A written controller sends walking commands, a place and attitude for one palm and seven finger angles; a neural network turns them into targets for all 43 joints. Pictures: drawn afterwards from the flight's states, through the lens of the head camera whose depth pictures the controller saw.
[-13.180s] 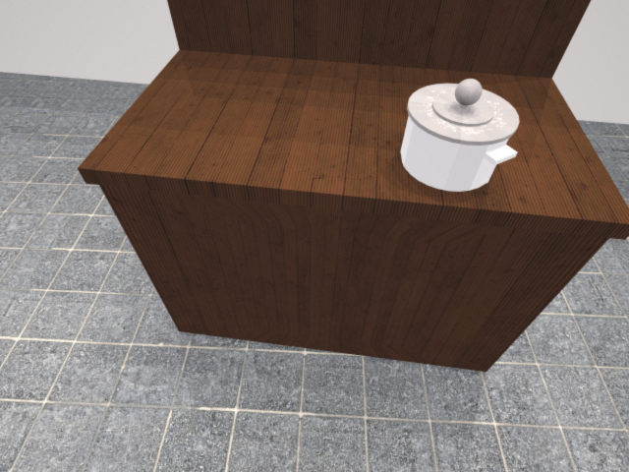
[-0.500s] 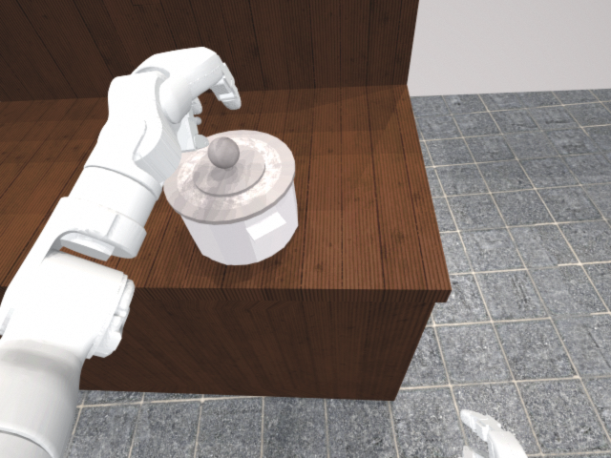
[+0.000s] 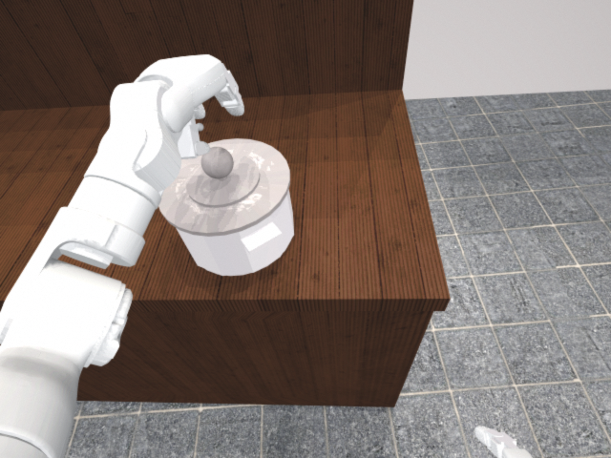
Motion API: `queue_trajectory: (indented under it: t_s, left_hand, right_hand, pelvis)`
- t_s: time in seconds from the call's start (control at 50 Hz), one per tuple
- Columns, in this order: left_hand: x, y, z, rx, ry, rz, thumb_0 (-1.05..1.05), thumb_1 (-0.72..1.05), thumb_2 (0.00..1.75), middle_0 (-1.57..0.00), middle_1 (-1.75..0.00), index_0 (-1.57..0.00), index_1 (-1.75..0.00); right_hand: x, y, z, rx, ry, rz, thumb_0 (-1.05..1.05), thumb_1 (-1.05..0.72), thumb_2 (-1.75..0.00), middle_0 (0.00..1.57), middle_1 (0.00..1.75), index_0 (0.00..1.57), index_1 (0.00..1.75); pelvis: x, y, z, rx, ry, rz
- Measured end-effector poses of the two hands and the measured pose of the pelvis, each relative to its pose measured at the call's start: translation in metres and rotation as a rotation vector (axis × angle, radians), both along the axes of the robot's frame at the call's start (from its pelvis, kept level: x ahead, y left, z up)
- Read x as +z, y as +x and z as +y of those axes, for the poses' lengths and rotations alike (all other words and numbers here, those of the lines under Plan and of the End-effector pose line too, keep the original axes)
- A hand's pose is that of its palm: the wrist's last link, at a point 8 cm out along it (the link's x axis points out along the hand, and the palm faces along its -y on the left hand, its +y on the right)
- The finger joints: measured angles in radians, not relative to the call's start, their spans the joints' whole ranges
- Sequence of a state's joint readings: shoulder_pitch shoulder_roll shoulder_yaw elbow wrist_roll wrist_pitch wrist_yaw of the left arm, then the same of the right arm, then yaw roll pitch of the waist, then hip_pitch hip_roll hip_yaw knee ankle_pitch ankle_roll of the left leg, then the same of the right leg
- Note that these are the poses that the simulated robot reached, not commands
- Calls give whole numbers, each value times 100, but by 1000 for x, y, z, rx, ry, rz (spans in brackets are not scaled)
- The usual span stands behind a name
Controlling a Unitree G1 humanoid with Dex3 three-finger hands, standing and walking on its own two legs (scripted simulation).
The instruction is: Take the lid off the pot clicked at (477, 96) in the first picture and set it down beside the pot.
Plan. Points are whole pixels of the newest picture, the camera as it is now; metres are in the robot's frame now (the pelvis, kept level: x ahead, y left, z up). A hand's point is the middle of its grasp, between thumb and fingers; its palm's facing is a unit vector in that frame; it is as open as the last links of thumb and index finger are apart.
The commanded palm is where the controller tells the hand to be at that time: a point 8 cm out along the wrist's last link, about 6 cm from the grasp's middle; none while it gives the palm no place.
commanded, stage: move the open hand above the knob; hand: left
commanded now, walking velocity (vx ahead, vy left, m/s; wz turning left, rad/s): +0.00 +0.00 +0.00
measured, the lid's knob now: (217, 162) +0.48 +0.13 +0.13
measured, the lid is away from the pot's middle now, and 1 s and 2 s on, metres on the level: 0.00 0.00 0.00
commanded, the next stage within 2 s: lower the open fingers around the knob in 0.38 s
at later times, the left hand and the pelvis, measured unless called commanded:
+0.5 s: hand (202, 123) +0.46 +0.13 +0.21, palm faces -0.25 -0.04 -0.97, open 10.1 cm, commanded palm +0.44 +0.13 +0.28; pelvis -0.01 +0.01 +0.00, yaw +1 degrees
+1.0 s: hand (204, 150) +0.46 +0.13 +0.17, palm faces -0.35 -0.08 -0.93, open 10.1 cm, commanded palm +0.44 +0.14 +0.24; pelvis +0.00 +0.00 +0.00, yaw +0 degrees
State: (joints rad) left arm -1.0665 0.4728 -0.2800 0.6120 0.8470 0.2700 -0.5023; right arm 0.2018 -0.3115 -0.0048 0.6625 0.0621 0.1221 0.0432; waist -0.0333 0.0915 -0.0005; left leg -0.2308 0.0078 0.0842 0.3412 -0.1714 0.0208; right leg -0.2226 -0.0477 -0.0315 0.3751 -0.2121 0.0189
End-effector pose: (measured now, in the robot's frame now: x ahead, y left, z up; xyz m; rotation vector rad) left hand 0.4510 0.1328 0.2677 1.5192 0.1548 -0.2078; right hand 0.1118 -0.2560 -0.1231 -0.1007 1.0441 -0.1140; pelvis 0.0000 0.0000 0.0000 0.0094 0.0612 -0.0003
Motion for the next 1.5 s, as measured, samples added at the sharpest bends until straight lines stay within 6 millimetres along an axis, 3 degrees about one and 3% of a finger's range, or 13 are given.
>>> queue_trajectory:
  t_s: [0.16, 0.28, 0.38, 0.54, 0.7, 0.96, 1.2, 1.34, 1.5]
  left_hand:
    - [3, -5, 10, 30, 18, -6, 0, -34, 154, -86, -8, -86, -8]
    - [-2, -6, 10, 40, -9, 30, 0, -34, 154, -86, -8, -86, -8]
    - [1, -4, 3, 17, 24, 13, 0, -34, 154, -86, -8, -86, -8]
    - [2, 7, -6, 26, 4, 20, 0, -34, 154, -86, -8, -86, -8]
    - [-14, 12, -6, 62, -28, 92, 0, -34, 154, -85, -8, -86, -8]
    - [-33, 10, 6, 76, -18, 121, 0, -34, 154, -85, -8, -86, -8]
    - [-46, 5, -3, 38, -15, 133, 0, -34, 154, -85, -8, -86, -8]
    - [-62, 6, -6, 45, -6, 170, 0, -34, 154, -85, -8, -86, -8]
    - [-59, 15, 0, 63, -38, 161, 0, -34, 154, -85, -8, -86, -8]
  right_hand:
    - [9, 28, 12, 43, 7, -65, 1, -90, -90, 19, 30, 20, 29]
    - [10, 34, 19, 60, 8, -67, 1, -90, -90, 19, 30, 20, 29]
    - [8, 27, 23, 61, 6, -53, 1, -90, -90, 19, 30, 20, 29]
    - [-3, -2, 21, 26, 11, 22, 1, -90, -90, 19, 30, 20, 29]
    - [-8, -22, 11, -12, 2, 66, 1, -90, -90, 19, 30, 20, 29]
    - [2, -9, -2, -9, -41, 27, 1, -90, -90, 19, 30, 20, 29]
    - [4, 13, 8, 27, -28, -13, 1, -90, -90, 19, 30, 20, 29]
    - [-2, 9, 15, 26, -8, 13, 1, -90, -90, 19, 30, 20, 29]
    - [-6, -11, 10, -8, -18, 61, 1, -90, -90, 20, 30, 20, 29]
  pelvis:
    - [0, -3, 3, 9, 0, 5]
    - [-1, -5, 5, 17, 0, 2]
    - [-1, -7, 7, 21, 0, 6]
    - [-1, -5, 8, 11, 3, 19]
    - [-1, -2, 6, -1, 4, 14]
    - [-1, -1, 2, 4, 1, 15]
    - [-2, 0, 3, 16, 0, 18]
    - [-2, 0, 3, 14, 2, 24]
    - [-2, 2, 1, 6, 3, 29]
